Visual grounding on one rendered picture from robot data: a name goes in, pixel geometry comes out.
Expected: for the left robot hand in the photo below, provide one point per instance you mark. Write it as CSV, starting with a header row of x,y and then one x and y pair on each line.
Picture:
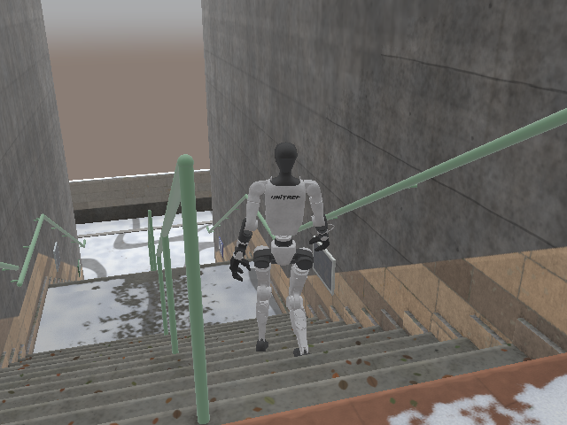
x,y
234,267

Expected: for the robot right forearm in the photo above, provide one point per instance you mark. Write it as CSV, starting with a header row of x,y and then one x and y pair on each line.
x,y
323,230

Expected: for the robot left forearm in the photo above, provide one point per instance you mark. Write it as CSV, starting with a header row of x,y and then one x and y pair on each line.
x,y
242,241

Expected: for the robot left upper arm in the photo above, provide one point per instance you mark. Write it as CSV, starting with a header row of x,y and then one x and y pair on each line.
x,y
253,204

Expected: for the robot left foot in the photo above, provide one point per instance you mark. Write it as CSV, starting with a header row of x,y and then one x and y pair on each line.
x,y
261,346

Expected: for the robot right foot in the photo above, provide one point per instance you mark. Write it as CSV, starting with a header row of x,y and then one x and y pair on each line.
x,y
296,352

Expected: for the robot right upper arm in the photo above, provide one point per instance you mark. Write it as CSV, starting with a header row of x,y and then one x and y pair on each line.
x,y
313,190

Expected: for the robot foot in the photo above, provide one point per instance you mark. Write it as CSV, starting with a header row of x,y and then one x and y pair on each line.
x,y
261,346
296,352

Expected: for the right robot hand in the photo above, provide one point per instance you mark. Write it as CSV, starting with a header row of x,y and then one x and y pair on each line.
x,y
324,245

